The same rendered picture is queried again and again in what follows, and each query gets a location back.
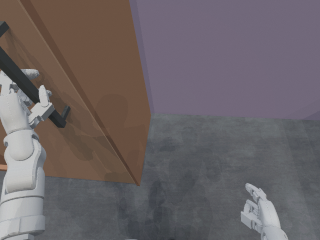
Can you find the right robot hand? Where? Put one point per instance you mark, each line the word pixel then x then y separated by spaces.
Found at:
pixel 261 215

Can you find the robot left forearm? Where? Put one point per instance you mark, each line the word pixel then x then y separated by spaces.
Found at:
pixel 23 190

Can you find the left robot hand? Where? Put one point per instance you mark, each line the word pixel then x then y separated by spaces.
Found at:
pixel 13 106

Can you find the robot right forearm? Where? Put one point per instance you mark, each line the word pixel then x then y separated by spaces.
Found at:
pixel 273 233

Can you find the handle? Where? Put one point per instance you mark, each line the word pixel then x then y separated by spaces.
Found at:
pixel 8 66

